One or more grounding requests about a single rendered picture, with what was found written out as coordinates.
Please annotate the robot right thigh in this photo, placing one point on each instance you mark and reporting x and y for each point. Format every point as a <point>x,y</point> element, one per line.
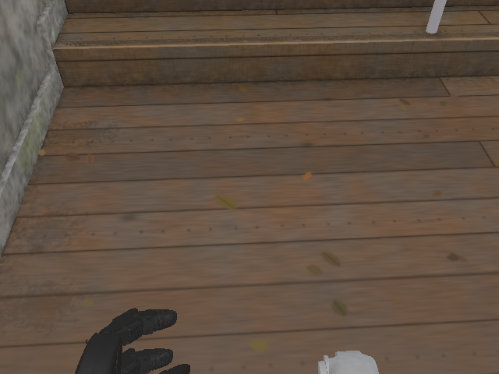
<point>347,362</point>

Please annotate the robot left hand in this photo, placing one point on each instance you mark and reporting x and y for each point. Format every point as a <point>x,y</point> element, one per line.
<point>103,353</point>

